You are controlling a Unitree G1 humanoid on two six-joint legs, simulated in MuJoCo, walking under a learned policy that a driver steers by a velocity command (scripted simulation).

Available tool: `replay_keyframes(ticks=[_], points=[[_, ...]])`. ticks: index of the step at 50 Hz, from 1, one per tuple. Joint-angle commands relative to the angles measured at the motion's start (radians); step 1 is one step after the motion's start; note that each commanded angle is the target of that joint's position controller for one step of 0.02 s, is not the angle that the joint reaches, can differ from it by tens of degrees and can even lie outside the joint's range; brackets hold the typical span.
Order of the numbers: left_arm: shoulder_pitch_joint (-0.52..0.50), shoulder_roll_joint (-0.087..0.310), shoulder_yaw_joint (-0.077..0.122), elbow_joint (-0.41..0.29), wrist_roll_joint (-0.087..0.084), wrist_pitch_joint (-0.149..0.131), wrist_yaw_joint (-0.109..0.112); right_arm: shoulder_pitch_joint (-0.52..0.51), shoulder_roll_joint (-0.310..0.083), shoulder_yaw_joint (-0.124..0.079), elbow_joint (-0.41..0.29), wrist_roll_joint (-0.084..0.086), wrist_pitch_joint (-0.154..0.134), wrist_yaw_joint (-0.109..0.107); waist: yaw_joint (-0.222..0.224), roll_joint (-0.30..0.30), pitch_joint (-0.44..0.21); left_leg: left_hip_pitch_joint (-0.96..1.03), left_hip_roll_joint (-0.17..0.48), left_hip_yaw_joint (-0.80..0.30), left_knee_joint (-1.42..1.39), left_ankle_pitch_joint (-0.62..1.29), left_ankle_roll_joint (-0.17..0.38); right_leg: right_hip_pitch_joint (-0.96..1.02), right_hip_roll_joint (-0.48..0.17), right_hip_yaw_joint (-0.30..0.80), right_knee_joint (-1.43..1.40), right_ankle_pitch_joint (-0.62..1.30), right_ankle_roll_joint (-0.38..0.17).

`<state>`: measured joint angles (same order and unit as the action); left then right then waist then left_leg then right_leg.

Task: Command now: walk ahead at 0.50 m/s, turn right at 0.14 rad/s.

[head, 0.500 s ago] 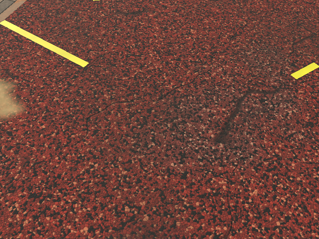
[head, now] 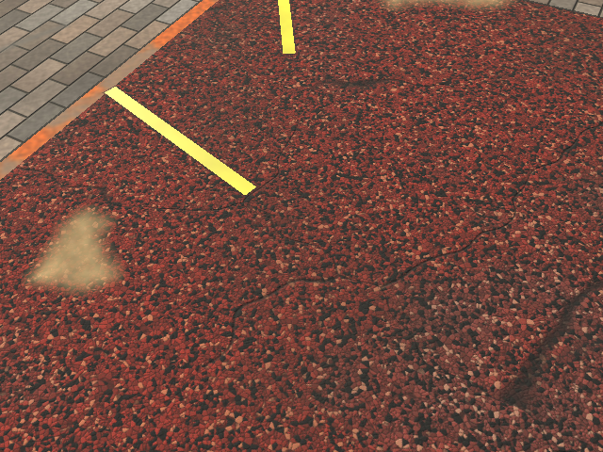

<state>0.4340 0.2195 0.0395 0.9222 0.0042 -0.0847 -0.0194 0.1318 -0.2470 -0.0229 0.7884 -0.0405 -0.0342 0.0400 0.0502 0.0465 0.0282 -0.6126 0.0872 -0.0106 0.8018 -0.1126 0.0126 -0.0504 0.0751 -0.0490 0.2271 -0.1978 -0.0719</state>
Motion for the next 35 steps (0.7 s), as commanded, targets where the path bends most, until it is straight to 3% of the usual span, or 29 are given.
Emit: replay_keyframes(ticks=[1, 5, 7, 8, 9, 10, 11, 12, 13, 15, 18, 24, 27, 30, 33, 34, 35], points=[[0.026, 0.154, 0.030, -0.037, -0.001, -0.010, 0.005, -0.110, -0.031, 0.005, -0.086, 0.008, -0.017, 0.001, -0.003, -0.120, 0.030, 0.062, -0.037, 0.053, -0.140, 0.073, -0.019, -0.059, -0.232, 0.155, -0.056, 0.373, -0.121], [0.031, 0.180, 0.037, -0.030, 0.008, 0.001, 0.014, -0.133, -0.063, -0.003, -0.102, 0.013, -0.031, -0.013, -0.014, -0.132, 0.016, 0.147, -0.066, 0.038, -0.236, 0.000, 0.001, -0.001, -0.272, 0.223, 0.034, 0.439, -0.108], [-0.002, 0.192, 0.041, -0.035, 0.006, 0.005, 0.016, 0.006, -0.091, -0.018, -0.061, 0.008, -0.047, -0.026, -0.086, -0.114, -0.036, 0.342, -0.097, 0.041, -0.344, -0.034, 0.026, -0.017, -0.249, 0.223, 0.181, 0.501, -0.081], [-0.002, 0.169, 0.036, -0.041, 0.000, 0.004, 0.014, 0.141, -0.137, -0.035, -0.022, -0.008, -0.062, -0.040, -0.136, -0.059, -0.125, 0.550, -0.045, -0.010, -0.376, -0.030, 0.056, -0.095, -0.190, 0.181, 0.365, 0.445, -0.061], [-0.016, 0.111, 0.021, -0.089, -0.004, 0.000, 0.014, 0.311, -0.224, -0.054, -0.015, -0.031, -0.069, -0.055, -0.197, 0.069, -0.280, 0.777, 0.219, -0.272, -0.400, -0.154, 0.104, -0.255, -0.116, 0.119, 0.657, 0.119, -0.040], [0.088, 0.051, 0.014, -0.113, -0.030, 0.009, 0.018, 0.290, -0.297, -0.077, -0.013, -0.021, -0.049, -0.055, -0.129, 0.269, -0.329, 0.892, 0.393, -0.634, -0.523, -0.255, 0.201, -0.543, 0.003, 0.050, 0.885, -0.358, -0.022], [0.045, 0.142, 0.033, -0.080, 0.000, 0.030, 0.025, 0.224, -0.190, -0.057, -0.029, -0.002, -0.038, -0.050, -0.118, 0.083, -0.205, 0.775, 0.343, -0.593, -0.542, -0.355, 0.191, -0.604, -0.070, 0.106, 0.968, -0.304, -0.030], [-0.010, 0.132, 0.037, -0.085, 0.004, 0.034, 0.013, 0.152, -0.117, -0.037, -0.038, 0.006, -0.041, -0.046, -0.094, 0.025, -0.089, 0.655, 0.287, -0.437, -0.567, -0.311, 0.166, -0.602, -0.104, 0.120, 0.953, -0.210, -0.027], [-0.031, 0.107, 0.034, -0.087, 0.004, 0.038, 0.005, 0.119, -0.087, -0.030, -0.035, 0.007, -0.047, -0.043, -0.073, 0.024, -0.042, 0.573, 0.242, -0.318, -0.599, -0.190, 0.145, -0.573, -0.131, 0.113, 0.926, -0.154, -0.016], [-0.035, 0.095, 0.037, -0.085, 0.025, 0.062, -0.010, 0.116, -0.068, -0.026, -0.019, 0.015, -0.061, -0.049, -0.042, 0.063, -0.012, 0.498, 0.183, -0.166, -0.631, -0.048, 0.115, -0.533, -0.155, 0.099, 0.904, -0.110, 0.008], [-0.095, 0.080, 0.038, -0.113, 0.027, 0.082, -0.026, 0.156, -0.082, -0.034, 0.006, 0.027, -0.083, -0.050, -0.031, 0.042, -0.012, 0.506, 0.177, -0.059, -0.653, 0.099, 0.125, -0.580, -0.162, 0.087, 0.908, -0.030, 0.029], [-0.292, 0.067, 0.025, -0.185, 0.028, 0.086, -0.046, 0.218, -0.089, -0.040, 0.047, 0.021, -0.080, -0.049, -0.058, 0.028, 0.040, 0.544, 0.153, 0.112, -0.665, 0.198, 0.129, -0.663, -0.167, 0.045, 0.700, 0.154, 0.048], [-0.396, 0.058, 0.012, -0.225, 0.032, 0.081, -0.058, 0.252, -0.113, -0.047, 0.066, 0.021, -0.076, -0.053, -0.086, 0.030, 0.063, 0.575, 0.167, 0.170, -0.657, 0.241, 0.122, -0.616, -0.156, -0.014, 0.541, 0.193, 0.025], [-0.448, 0.068, 0.011, -0.255, 0.036, 0.080, -0.061, 0.293, -0.133, -0.053, 0.090, 0.019, -0.062, -0.059, -0.099, 0.026, 0.072, 0.666, 0.190, 0.214, -0.603, 0.365, 0.109, -0.585, -0.131, -0.065, 0.448, 0.113, -0.018], [-0.378, 0.091, 0.024, -0.247, 0.040, 0.079, -0.048, 0.291, -0.176, -0.063, 0.101, 0.017, -0.041, -0.067, -0.054, 0.059, 0.007, 0.729, 0.195, 0.265, -0.394, 0.802, 0.091, -0.438, -0.038, -0.122, 0.406, -0.046, -0.080], [-0.285, 0.109, 0.035, -0.223, 0.040, 0.073, -0.040, 0.288, -0.191, -0.066, 0.101, 0.017, -0.030, -0.067, -0.014, 0.058, -0.051, 0.724, 0.194, 0.272, -0.240, 0.865, 0.090, -0.336, 0.002, -0.125, 0.378, -0.084, -0.106], [-0.129, 0.135, 0.053, -0.173, 0.047, 0.062, -0.027, 0.275, -0.195, -0.066, 0.092, 0.021, -0.022, -0.065, 0.059, 0.018, -0.140, 0.633, 0.175, 0.290, -0.011, 0.751, 0.067, -0.124, 0.029, -0.102, 0.292, -0.042, -0.138]])
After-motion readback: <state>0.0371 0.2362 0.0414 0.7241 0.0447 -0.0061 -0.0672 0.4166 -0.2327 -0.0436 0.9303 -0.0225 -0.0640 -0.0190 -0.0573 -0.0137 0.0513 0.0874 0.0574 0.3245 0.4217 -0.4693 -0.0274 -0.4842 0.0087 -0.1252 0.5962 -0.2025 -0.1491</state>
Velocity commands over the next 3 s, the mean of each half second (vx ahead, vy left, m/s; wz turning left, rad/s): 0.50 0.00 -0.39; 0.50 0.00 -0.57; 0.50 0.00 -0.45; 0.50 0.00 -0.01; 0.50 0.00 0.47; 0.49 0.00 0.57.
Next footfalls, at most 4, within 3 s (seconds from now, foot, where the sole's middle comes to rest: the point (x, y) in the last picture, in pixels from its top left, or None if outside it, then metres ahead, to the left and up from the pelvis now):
0.16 left None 0.25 0.12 -0.78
0.70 right None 0.46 -0.14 -0.78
1.24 left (412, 317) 0.82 -0.18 -0.78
1.74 right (544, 318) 0.83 -0.51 -0.78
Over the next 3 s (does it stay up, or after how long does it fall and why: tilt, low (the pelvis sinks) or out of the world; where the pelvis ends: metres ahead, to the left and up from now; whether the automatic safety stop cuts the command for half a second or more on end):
stays up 1.32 -0.75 0.00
